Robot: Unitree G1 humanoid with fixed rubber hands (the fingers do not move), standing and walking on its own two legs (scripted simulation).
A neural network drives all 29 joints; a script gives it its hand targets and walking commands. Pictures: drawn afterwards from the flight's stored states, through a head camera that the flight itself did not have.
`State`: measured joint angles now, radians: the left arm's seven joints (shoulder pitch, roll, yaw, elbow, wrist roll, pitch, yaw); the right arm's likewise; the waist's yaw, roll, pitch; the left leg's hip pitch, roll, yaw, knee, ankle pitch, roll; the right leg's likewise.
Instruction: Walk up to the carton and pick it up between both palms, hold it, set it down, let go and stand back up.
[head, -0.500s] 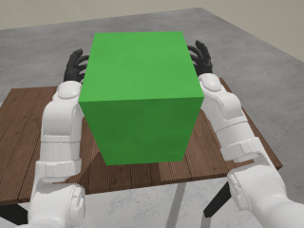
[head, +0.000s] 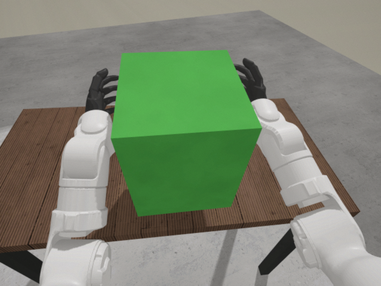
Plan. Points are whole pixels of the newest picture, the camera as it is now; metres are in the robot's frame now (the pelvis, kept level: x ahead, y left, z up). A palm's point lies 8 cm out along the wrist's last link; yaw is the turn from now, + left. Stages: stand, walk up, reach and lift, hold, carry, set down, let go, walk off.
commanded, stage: set down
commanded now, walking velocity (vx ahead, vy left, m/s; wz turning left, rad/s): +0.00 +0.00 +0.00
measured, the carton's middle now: (180, 136) +0.36 +0.02 +0.15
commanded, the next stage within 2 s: none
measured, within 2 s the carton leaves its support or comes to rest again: rests again in 0.68 s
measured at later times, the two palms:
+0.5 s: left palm (104, 122) +0.36 +0.16 +0.19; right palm (252, 103) +0.41 -0.13 +0.20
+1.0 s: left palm (106, 122) +0.37 +0.16 +0.18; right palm (245, 103) +0.43 -0.13 +0.18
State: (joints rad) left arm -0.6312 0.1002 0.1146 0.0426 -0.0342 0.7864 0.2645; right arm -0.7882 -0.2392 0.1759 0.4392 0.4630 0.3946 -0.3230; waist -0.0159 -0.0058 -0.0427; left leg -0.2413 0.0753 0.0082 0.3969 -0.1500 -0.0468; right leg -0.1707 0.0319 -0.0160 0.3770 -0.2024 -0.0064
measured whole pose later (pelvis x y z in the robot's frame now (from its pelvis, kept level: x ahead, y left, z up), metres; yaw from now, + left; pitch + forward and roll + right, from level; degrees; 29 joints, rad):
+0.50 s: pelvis +0.00 +0.00 +0.00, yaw +0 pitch +0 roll -1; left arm -0.62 0.02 0.11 0.06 -0.03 0.76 0.32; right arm -0.80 -0.28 0.16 0.50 0.46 0.38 -0.22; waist 0.02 0.01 -0.01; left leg -0.24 0.08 0.01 0.40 -0.15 -0.05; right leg -0.17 0.04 -0.02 0.37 -0.19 -0.01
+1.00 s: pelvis +0.00 +0.00 +0.00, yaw +0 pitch +0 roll -1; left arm -0.66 -0.04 0.16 0.15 -0.03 0.65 0.34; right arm -0.84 -0.27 0.08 0.65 0.45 0.31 -0.13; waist 0.07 0.02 0.01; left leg -0.24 0.08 0.01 0.40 -0.15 -0.05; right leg -0.16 0.04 -0.02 0.36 -0.20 -0.02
